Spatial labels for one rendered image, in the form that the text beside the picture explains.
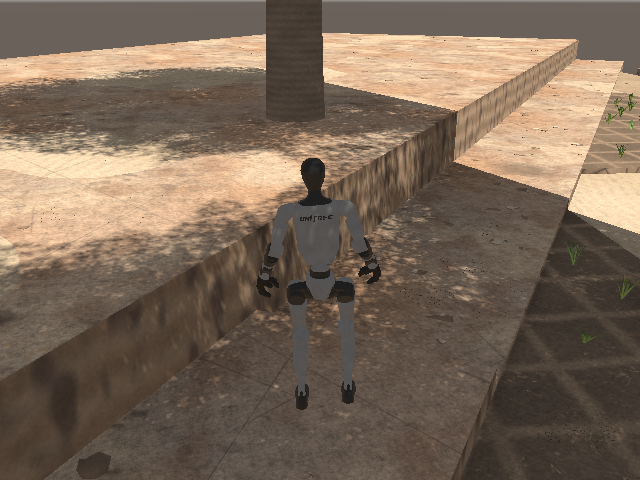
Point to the left robot forearm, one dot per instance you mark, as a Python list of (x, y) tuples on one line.
[(267, 265)]

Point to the left robot hand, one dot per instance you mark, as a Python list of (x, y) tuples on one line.
[(268, 283)]

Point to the robot left upper arm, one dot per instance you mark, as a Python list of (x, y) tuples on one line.
[(284, 213)]

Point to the humanoid robot torso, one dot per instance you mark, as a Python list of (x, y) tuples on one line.
[(317, 235)]

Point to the robot right upper arm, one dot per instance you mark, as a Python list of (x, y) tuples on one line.
[(346, 208)]

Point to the right robot forearm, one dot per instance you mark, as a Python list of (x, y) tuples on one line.
[(368, 257)]

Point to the robot head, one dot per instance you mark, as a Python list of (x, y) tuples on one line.
[(313, 174)]

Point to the right robot hand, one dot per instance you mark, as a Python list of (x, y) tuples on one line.
[(376, 273)]

